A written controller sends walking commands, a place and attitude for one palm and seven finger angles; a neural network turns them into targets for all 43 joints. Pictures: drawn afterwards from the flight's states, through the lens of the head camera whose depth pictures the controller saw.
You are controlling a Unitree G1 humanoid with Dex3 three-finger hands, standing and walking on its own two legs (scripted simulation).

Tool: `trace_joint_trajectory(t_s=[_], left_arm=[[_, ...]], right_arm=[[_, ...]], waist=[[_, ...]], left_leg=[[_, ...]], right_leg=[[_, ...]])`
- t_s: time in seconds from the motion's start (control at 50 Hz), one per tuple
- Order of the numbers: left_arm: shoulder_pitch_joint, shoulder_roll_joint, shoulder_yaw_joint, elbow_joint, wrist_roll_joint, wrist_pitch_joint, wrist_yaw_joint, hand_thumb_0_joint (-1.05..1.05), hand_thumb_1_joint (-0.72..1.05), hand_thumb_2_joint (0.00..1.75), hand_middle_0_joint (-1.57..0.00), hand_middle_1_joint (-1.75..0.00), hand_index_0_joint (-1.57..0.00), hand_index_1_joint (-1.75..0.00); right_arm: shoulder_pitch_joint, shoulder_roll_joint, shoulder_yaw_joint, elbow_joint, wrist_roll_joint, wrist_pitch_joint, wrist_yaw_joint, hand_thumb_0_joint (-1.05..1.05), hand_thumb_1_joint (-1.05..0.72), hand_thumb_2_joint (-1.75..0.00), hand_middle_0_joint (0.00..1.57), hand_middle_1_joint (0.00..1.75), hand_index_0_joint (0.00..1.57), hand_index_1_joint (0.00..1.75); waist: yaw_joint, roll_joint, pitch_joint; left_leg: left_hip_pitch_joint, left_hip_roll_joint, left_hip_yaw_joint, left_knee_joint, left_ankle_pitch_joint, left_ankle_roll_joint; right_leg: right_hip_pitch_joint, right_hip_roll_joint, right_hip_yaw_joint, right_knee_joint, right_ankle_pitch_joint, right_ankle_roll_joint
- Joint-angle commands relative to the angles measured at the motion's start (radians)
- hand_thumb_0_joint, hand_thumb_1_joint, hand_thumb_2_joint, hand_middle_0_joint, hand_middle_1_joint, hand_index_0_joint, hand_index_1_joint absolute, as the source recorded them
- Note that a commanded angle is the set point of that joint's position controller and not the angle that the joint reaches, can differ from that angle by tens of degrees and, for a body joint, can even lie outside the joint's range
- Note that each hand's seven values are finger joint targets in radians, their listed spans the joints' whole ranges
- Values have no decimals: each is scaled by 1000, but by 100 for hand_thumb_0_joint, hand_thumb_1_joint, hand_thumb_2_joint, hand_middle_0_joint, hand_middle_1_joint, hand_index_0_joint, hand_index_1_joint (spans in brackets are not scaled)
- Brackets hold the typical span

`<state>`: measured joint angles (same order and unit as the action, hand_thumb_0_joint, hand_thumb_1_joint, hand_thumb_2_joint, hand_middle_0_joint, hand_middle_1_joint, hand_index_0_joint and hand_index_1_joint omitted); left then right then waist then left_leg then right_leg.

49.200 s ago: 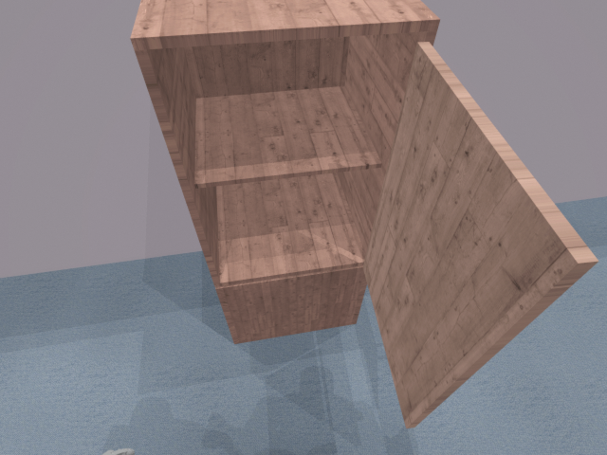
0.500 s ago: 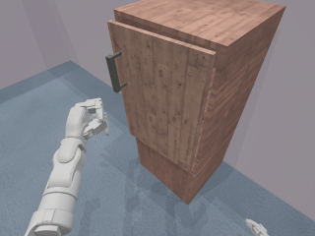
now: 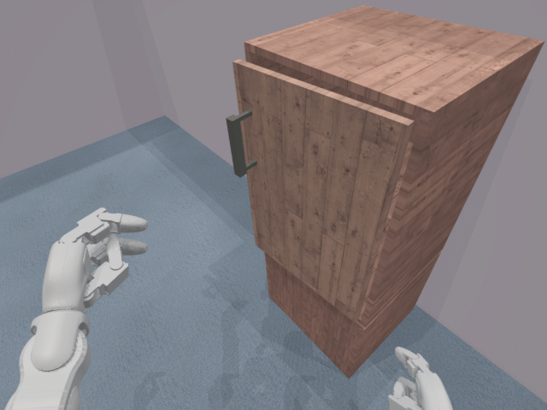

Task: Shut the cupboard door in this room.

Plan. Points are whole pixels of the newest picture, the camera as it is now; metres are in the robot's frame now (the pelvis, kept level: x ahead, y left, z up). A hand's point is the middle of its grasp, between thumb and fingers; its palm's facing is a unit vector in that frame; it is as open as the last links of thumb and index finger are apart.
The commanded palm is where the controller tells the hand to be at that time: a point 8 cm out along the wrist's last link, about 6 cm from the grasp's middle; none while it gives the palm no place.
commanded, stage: draw the hand back to the body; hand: left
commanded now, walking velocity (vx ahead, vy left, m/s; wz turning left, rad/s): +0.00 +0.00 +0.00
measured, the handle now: (243, 144) +0.65 +0.14 +0.06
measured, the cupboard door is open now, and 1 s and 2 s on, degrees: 5 5 5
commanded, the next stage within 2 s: step back with the hand held close in 0.62 s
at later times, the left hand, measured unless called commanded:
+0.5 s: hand (60, 302) +0.19 +0.27 +0.15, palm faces +0.48 -0.80 -0.37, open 7.3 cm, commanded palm +0.14 +0.30 +0.17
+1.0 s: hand (62, 302) +0.19 +0.26 +0.15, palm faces +0.39 -0.80 -0.46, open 7.4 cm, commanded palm +0.13 +0.31 +0.17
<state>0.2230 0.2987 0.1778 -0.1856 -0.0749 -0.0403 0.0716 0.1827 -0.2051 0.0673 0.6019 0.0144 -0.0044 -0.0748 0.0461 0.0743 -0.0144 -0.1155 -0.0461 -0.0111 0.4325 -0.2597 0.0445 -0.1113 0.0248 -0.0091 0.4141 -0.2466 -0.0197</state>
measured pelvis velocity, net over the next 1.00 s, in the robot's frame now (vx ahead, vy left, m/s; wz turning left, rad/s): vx -0.01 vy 0.01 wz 0.00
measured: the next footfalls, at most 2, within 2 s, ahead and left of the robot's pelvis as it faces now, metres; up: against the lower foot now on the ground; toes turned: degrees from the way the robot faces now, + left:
left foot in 1.86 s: -0.09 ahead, +0.14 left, +0.00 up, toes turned +7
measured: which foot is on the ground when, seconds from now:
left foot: down 0.00-1.00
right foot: down 0.00-1.00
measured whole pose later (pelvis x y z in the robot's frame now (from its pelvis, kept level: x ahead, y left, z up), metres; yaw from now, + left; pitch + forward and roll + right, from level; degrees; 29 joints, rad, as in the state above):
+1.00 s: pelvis -0.01 +0.01 +0.00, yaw +0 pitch +1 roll -1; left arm 0.53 0.36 0.36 -0.39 -0.07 -0.14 0.11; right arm 0.19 -0.26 -0.02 0.61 0.01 0.00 -0.08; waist 0.01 0.08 -0.03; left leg -0.24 -0.04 0.00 0.49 -0.26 0.05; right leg -0.22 0.03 -0.01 0.44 -0.23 -0.01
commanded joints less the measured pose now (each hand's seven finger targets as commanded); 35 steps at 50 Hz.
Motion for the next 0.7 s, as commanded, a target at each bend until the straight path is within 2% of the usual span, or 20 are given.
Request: trace_joint_trajectory(t_s=[0.0, 0.02, 0.08, 0.1, 0.16, 0.18, 0.22, 0.28, 0.34, 0.38, 0.4, 0.48, 0.56, 0.58, 0.6, 0.62, 0.68], left_arm=[[-60, 194, 159, -269, -1, -70, 15, 0, 90, 90, -50, -63, -50, -63], [-33, 208, 181, -286, 0, -71, 17, 0, 90, 90, -47, -60, -47, -60], [48, 247, 240, -334, 0, -80, 23, 0, 90, 90, -39, -51, -39, -51], [50, 234, 234, -375, -1, -84, 23, 0, 90, 90, -36, -48, -36, -48], [109, 253, 272, -421, 3, -92, 34, 0, 90, 90, -28, -39, -28, -39], [141, 273, 299, -424, 5, -94, 38, 0, 90, 90, -25, -36, -25, -36], [187, 270, 315, -433, 1, -96, 41, 0, 90, 90, -20, -30, -20, -30], [153, 202, 247, -369, 8, -92, 37, 0, 90, 90, -20, -30, -20, -30], [96, 200, 239, -338, 10, -93, 43, 0, 90, 90, -20, -30, -20, -30], [95, 220, 256, -330, 10, -94, 45, 0, 90, 90, -20, -30, -20, -30], [78, 221, 252, -364, 12, -101, 45, 0, 90, 90, -20, -30, -20, -30], [114, 254, 284, -401, 11, -106, 49, 0, 90, 90, -20, -30, -20, -30], [118, 252, 289, -414, 12, -106, 52, 0, 90, 90, -20, -30, -20, -30], [124, 264, 300, -410, 12, -105, 51, 0, 90, 90, -20, -30, -20, -30], [122, 244, 286, -403, 11, -104, 49, 0, 90, 90, -20, -30, -20, -30], [119, 243, 285, -395, 11, -104, 48, 0, 90, 90, -20, -30, -20, -30], [148, 232, 285, -344, 9, -99, 43, 0, 90, 90, -20, -30, -20, -30]], right_arm=[[-137, -115, -56, -168, -3, -57, -3, 0, -90, -90, 20, 30, 20, 30], [-141, -114, -57, -166, -2, -57, -2, 0, -90, -90, 20, 30, 20, 30], [-140, -118, -66, -161, -5, -70, 0, 0, -90, -90, 20, 30, 20, 30], [-138, -112, -67, -165, -2, -73, 0, 0, -90, -90, 20, 30, 20, 30], [-131, -113, -72, -157, -1, -92, 1, 0, -90, -90, 20, 30, 20, 30], [-129, -119, -75, -154, -4, -101, 0, 0, -90, -90, 20, 30, 20, 30], [-123, -115, -79, -152, -1, -107, 0, 0, -90, -90, 20, 30, 20, 30], [-114, -126, -84, -136, -1, -115, -1, 0, -90, -90, 20, 30, 20, 30], [-111, -131, -87, -133, 0, -114, -10, 0, -90, -90, 20, 30, 20, 30], [-113, -135, -88, -131, -2, -117, -14, 0, -90, -90, 20, 30, 20, 30], [-113, -130, -86, -137, -2, -119, -14, 0, -90, -90, 20, 30, 20, 30], [-122, -124, -83, -137, -6, -130, -16, 0, -90, -90, 20, 30, 20, 30], [-130, -112, -74, -133, -8, -136, -13, 0, -90, -90, 20, 30, 20, 30], [-129, -118, -75, -129, -9, -138, -13, 0, -90, -90, 20, 30, 20, 30], [-132, -110, -73, -131, -8, -138, -12, 0, -90, -90, 20, 30, 20, 30], [-130, -112, -73, -130, -8, -135, -12, 0, -90, -90, 20, 30, 20, 30], [-128, -116, -76, -125, -7, -133, -10, 0, -90, -90, 20, 30, 20, 30]], waist=[[7, -47, -122], [11, -27, -118], [19, -36, -124], [15, 0, -129], [16, 39, -106], [21, 26, -101], [20, 10, -77], [-2, -31, 0], [-8, -42, 25], [1, -45, 7], [4, -43, -35], [20, -8, -94], [20, 32, -51], [21, 20, -45], [18, 12, -24], [17, 23, -10], [19, -3, 18]], left_leg=[[5, 59, -7, -70, 283, -25], [6, 57, 0, -63, 296, -23], [2, 58, 0, -56, 319, -23], [5, 59, -1, -56, 334, -26], [7, 61, -4, -55, 329, -32], [-4, 60, -5, -53, 338, -31], [-7, 64, -4, -53, 330, -34], [-21, 64, -5, -64, 251, -28], [-24, 61, -8, -75, 167, -21], [-20, 57, -8, -77, 154, -15], [-8, 55, -9, -78, 170, -14], [0, 51, -2, -69, 198, -14], [-17, 50, -3, -74, 205, -22], [-23, 52, -5, -73, 210, -23], [-23, 54, -4, -78, 205, -23], [-28, 55, -7, -82, 193, -25], [-34, 58, -4, -86, 187, -22]], right_leg=[[66, -26, -11, -45, 247, -5], [64, -26, -9, -47, 263, -5], [71, -26, -8, -50, 276, -2], [77, -30, -7, -43, 278, -3], [50, -26, -14, -46, 251, -2], [55, -25, -15, -49, 258, -2], [37, -25, -17, -47, 247, 0], [-25, -23, -14, -68, 181, 2], [-52, -25, -14, -74, 107, 5], [-38, -27, -8, -81, 96, 4], [-13, -30, -10, -72, 108, 2], [34, -32, 0, -69, 146, 0], [27, -30, -3, -71, 155, -3], [30, -29, -1, -77, 159, -4], [18, -30, -5, -77, 152, -2], [10, -28, -5, -80, 136, -3], [-2, -26, -5, -89, 126, -2]])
